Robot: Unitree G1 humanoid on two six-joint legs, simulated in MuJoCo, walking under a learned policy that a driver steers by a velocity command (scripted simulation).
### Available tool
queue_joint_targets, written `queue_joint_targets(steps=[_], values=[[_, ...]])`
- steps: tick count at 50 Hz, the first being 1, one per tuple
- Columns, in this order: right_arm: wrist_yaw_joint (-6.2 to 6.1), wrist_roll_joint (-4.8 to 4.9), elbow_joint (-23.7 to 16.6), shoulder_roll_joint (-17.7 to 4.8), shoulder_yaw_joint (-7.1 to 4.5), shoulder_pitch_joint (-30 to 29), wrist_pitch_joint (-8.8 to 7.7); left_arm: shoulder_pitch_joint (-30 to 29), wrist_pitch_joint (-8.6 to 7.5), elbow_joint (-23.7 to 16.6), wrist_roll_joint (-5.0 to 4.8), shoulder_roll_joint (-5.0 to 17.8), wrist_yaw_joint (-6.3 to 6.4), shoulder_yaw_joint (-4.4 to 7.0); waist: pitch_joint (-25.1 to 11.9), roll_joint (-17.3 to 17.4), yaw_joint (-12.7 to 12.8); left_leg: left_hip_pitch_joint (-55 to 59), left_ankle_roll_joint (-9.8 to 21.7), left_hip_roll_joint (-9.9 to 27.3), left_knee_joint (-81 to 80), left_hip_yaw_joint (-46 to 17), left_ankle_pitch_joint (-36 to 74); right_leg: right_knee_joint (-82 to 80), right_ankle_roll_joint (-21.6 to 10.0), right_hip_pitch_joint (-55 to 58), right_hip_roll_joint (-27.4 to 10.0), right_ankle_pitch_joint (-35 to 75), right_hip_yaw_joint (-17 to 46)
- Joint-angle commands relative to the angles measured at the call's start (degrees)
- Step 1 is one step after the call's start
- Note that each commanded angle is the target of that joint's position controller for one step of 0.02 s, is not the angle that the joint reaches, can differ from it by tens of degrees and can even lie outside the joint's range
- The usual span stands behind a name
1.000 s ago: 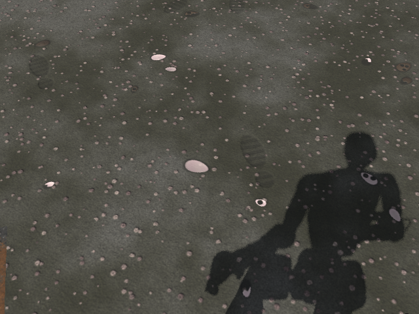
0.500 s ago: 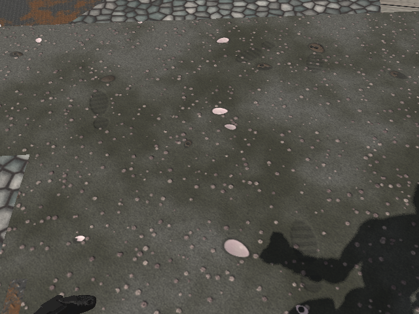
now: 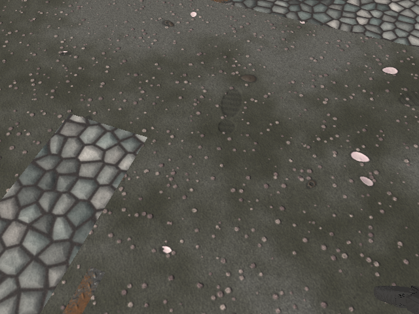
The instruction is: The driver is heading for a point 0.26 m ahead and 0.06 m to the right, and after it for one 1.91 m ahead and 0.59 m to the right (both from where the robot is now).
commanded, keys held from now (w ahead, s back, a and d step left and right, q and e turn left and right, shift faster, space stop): w+q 0.12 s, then w+e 0.88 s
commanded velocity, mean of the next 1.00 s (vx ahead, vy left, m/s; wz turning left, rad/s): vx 0.50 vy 0.00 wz -0.18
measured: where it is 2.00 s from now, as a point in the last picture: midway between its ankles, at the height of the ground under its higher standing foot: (300, 159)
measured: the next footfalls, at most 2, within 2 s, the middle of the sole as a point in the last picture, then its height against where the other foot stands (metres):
right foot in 0.50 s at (264, 301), level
left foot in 0.96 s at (212, 214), level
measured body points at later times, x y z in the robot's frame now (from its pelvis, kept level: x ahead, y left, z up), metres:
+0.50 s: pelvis +0.30 -0.02 +0.00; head +0.33 -0.02 +0.45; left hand +0.50 +0.22 -0.08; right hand +0.34 -0.32 -0.11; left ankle +0.10 +0.07 -0.71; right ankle +0.43 -0.11 -0.72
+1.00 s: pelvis +0.59 -0.02 +0.01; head +0.62 -0.02 +0.46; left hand +0.70 +0.26 -0.11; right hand +0.75 -0.31 -0.05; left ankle +0.72 +0.07 -0.72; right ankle +0.43 -0.11 -0.70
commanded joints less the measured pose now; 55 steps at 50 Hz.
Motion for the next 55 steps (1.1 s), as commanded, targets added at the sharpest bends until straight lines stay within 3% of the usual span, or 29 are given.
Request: queue_joint_targets(steps=[1,2,3,4,7,12,15,18,22,23,24,25,26,27,28,29,30,31,35,40,45,47,48,49,50,51,52,53,55], values=[[-0.53,-0.33,-0.1,-10.7,-3.49,17.2,-1.51,-6.4,-4.4,-9.8,-1.87,8.2,-1.09,0.74,-15.8,6.1,-9.5,45.8,14.3,18.7,-21.1,-39.7,-8.8,24.9,-2.5,-41.4,2.0,3.5,10.8],[-0.59,-0.15,-0.4,-9.4,-3.01,13.7,-1.78,-6.8,-4.73,-9.4,-0.88,7.3,-0.64,0.44,-11.2,0.8,-6.8,37.1,12.5,16.1,-21.1,-33.1,-2.3,20.2,-2.6,-38.6,-0.3,8.3,10.6],[-0.69,-0.47,-1.0,-8.1,-2.58,10.3,-1.79,-6.5,-4.59,-8.9,0.56,7.5,-0.24,0.76,-8.7,0.2,-4.4,29.9,11.4,14.0,-21.5,-28.3,4.3,15.7,-2.1,-34.7,-1.8,10.8,10.4],[-0.89,-1.11,-1.7,-7.0,-2.1,8.3,-1.84,-5.2,-3.91,-8.6,0.93,7.7,-0.3,1.03,-7.9,1.2,-2.5,25.3,11.1,12.5,-22.8,-25.8,8.4,13.9,-1.7,-31.1,-2.7,12.6,10.8],[-1.69,-0.98,-0.3,-6.7,-1.88,8.2,-2.37,-4.3,-2.17,-7.9,1.46,5.5,-0.32,0.61,-6.9,1.6,-1.3,19.3,11.7,11.1,-24.8,-20.3,16.8,8.1,0.8,-28.7,-2.5,15.9,9.0],[-2.67,-1.06,3.6,-7.1,-1.37,12.1,-2.67,-12.6,-1.95,-8.8,0.66,2.4,-1.12,-0.88,-4.1,3.3,-5.3,18.9,7.3,8.2,-26.1,-11.0,17.3,-10.3,1.0,-28.2,-1.8,35.2,6.9],[-2.53,-1.07,5.7,-8.3,-1.4,14.7,-3.07,-17.5,-2.26,-10.0,-0.35,2.2,-2.05,-1.22,-1.8,3.2,-7.9,21.7,6.6,10.5,-27.5,-10.7,11.0,-17.2,-0.7,-27.7,-0.6,40.9,6.3],[-2.46,-1.14,8.0,-8.6,-1.55,16.4,-2.84,-20.4,-2.4,-11.7,-0.71,2.8,-3.17,-1.16,0.4,2.4,-8.8,29.9,6.2,13.7,-26.1,-10.6,13.1,-20.5,-2.9,-32.9,0.0,36.5,6.8],[-3.17,-1.13,8.9,-9.8,-1.99,15.3,-1.74,-17.8,-2.42,-12.5,-0.5,3.5,-4.49,-0.77,-2.0,3.4,-6.3,36.3,3.9,15.2,-19.0,-7.3,33.6,-22.2,-6.5,-29.3,3.5,25.7,4.7],[-3.44,-1.27,8.6,-10.4,-2.12,14.5,-1.41,-13.9,-2.22,-11.7,-0.27,4.8,-4.34,-0.05,-5.3,4.3,-4.2,36.4,3.0,14.3,-14.0,-5.9,44.9,-21.8,-7.6,-23.1,5.8,23.9,2.6],[-3.77,-1.3,8.2,-10.3,-1.92,13.2,-0.91,-6.4,-2.07,-9.9,-0.07,6.8,-4.01,1.2,-9.8,3.4,0.0,34.3,1.5,12.0,-4.0,-3.2,52.0,-23.7,-9.2,-12.5,8.2,26.0,1.1],[-4.3,-1.93,7.0,-9.2,-1.27,13.3,-1.05,2.4,-1.81,-8.6,0.04,10.1,-3.44,2.37,-15.8,0.3,3.7,23.2,-0.7,10.2,10.6,-1.7,41.6,-22.8,-12.5,4.1,2.2,30.5,10.2],[-3.49,-2.63,5.2,-3.4,0.61,20.1,-2.43,6.6,-1.79,-8.4,0.04,15.4,-3.23,3.71,-23.1,-14.1,0.7,-1.5,-5.8,-1.2,34.3,-1.0,1.9,-26.1,-23.8,25.9,-12.0,22.7,39.8],[-2.65,-2.32,5.8,-5.4,0.68,17.8,-4.06,8.3,-1.51,-7.8,-0.93,10.5,-3.15,2.53,-26.2,-12.8,2.8,-10.3,-5.6,-2.7,39.7,-9.0,-20.6,-33.8,-24.1,31.1,-13.7,15.9,51.7],[-1.78,-0.13,3.9,-8.1,0.0,12.2,-5.25,5.0,-1.11,-8.6,-0.72,8.5,-2.65,1.89,-17.6,-9.2,3.2,-15.3,-4.9,0.9,40.7,-10.3,-17.2,-35.1,-21.2,25.1,-12.4,13.1,44.0],[-1.71,-0.08,2.9,-7.8,0.3,8.5,-5.95,1.6,-0.79,-9.6,-0.38,7.9,-2.37,1.72,-12.0,-3.2,2.1,-14.8,-4.4,3.3,37.1,-9.1,-13.2,-36.0,-19.5,16.5,-10.3,16.1,37.8],[-1.97,-1.24,2.5,-7.5,0.1,6.7,-6.13,-1.2,-0.53,-10.3,-0.2,7.1,-2.29,1.39,-7.5,0.3,0.2,-13.0,-4.8,4.9,31.8,-8.1,-11.0,-37.2,-18.6,8.5,-8.3,21.8,33.4],[-2.23,-1.97,2.4,-7.6,-0.27,7.3,-5.74,-2.7,-0.54,-11.0,0.32,6.2,-2.12,0.95,-6.2,-0.6,-1.9,-9.4,-5.3,6.3,28.5,-8.0,-9.2,-38.6,-18.3,3.2,-6.6,26.9,30.4],[-3.05,-2.62,2.4,-5.1,0.23,8.6,-3.88,-3.6,-0.64,-11.0,0.0,7.1,-1.19,1.31,-5.1,-3.8,-4.0,-5.4,-8.9,6.4,18.9,-5.7,-5.3,-40.8,-18.9,-6.3,-3.2,36.2,23.8],[-2.69,-2.03,0.4,-2.7,1.22,-2.5,-4.41,0.5,0.42,-8.9,-0.92,8.4,0.13,1.87,-4.4,-5.2,0.3,0.7,-10.2,2.5,-1.8,-5.0,12.9,-39.1,-14.7,-9.5,0.7,30.7,20.6],[-1.73,-0.9,-0.4,-5.7,-0.1,-5.3,-5.59,3.0,1.48,-7.8,-1.19,8.1,0.56,2.02,-4.5,-6.9,0.2,4.1,-8.2,1.2,-10.2,-7.8,9.3,-32.9,-12.8,-1.9,-2.5,25.2,29.2],[-1.9,-0.85,1.0,-7.0,-1.09,0.0,-6.06,1.4,1.8,-8.3,-0.92,7.2,0.54,1.93,-5.7,-8.0,-3.1,11.6,-5.7,1.4,-13.2,-6.8,6.9,-28.2,-11.2,-1.8,-1.7,26.9,30.4],[-2.32,-1.52,1.8,-8.7,-1.91,5.6,-6.31,1.0,1.64,-8.9,-0.57,5.0,0.32,1.16,-10.1,-6.9,-5.9,21.8,-3.3,4.6,-13.4,-8.6,6.1,-20.6,-9.4,-4.4,1.0,27.6,28.0],[-2.87,-2.13,2.4,-11.9,-2.78,14.2,-6.2,2.1,1.39,-9.9,0.51,1.4,0.14,-0.12,-18.1,0.8,-8.8,36.5,0.3,15.1,-12.9,-19.0,2.7,-4.3,-7.2,-11.7,5.3,16.2,22.1],[-2.37,-2.37,4.7,-15.3,-3.69,17.3,-5.27,9.5,0.86,-11.7,-1.4,0.0,0.1,-0.76,-22.3,20.7,-5.0,49.7,8.9,25.8,-18.4,-45.3,-11.7,11.6,-4.4,-31.2,10.8,-4.7,15.9],[-2.14,-1.27,3.4,-9.5,-2.58,15.3,-5.06,8.4,0.96,-9.8,-1.83,6.0,0.32,0.35,-16.9,12.5,-6.3,46.0,7.6,25.3,-20.6,-46.2,-21.9,18.4,-3.5,-37.1,5.9,-1.8,17.0],[-2.4,-1.16,3.2,-6.8,-1.82,13.4,-4.77,2.3,1.28,-10.5,-1.36,8.4,0.25,1.16,-10.2,6.9,-7.8,39.6,5.2,22.8,-21.1,-36.8,-18.9,19.9,-3.0,-38.2,4.3,3.8,15.6],[-2.4,-1.67,3.1,-6.0,-1.38,11.1,-4.53,-0.3,1.51,-11.0,-0.84,7.5,0.27,1.18,-6.8,3.0,-6.9,33.5,4.2,20.3,-22.0,-29.7,-10.8,19.1,-2.5,-36.5,2.5,7.8,14.1],[-2.56,-2.16,4.1,-4.4,-0.8,9.0,-4.48,-1.8,1.65,-12.0,-0.82,5.8,-0.35,1.37,-3.5,4.8,-4.9,26.4,3.5,16.8,-24.6,-20.6,-1.1,15.6,-2.1,-33.5,-0.3,11.9,13.4]])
